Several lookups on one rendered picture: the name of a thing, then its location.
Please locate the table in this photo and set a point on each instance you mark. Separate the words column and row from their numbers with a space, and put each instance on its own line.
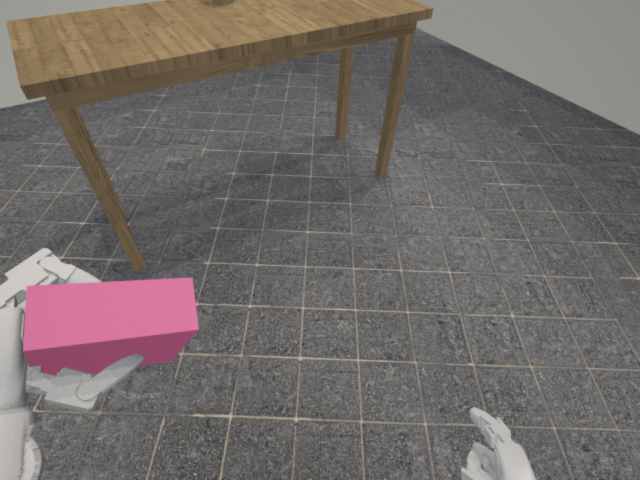
column 79, row 58

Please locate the sponge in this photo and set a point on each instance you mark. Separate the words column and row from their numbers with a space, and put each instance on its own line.
column 89, row 326

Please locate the robot right hand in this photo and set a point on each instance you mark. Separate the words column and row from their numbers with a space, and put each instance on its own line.
column 508, row 461

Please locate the robot left forearm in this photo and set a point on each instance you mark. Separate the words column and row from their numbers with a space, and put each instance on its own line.
column 21, row 458

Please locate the robot left hand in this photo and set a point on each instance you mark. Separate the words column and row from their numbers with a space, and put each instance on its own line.
column 70, row 388

